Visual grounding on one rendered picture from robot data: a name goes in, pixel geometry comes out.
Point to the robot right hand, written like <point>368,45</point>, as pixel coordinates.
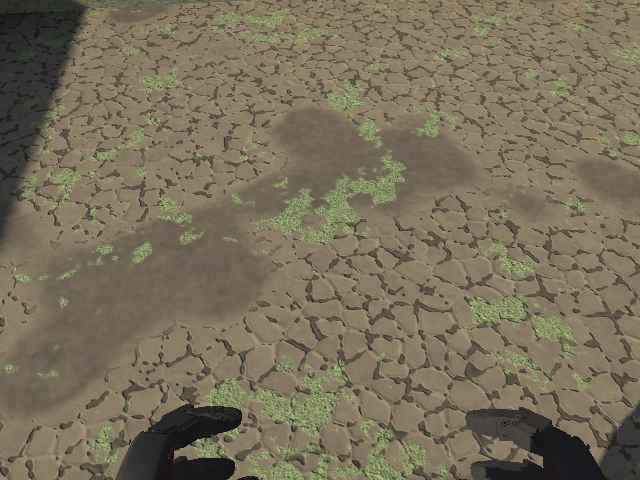
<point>564,457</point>

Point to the robot left hand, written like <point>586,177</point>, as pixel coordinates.
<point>151,453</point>

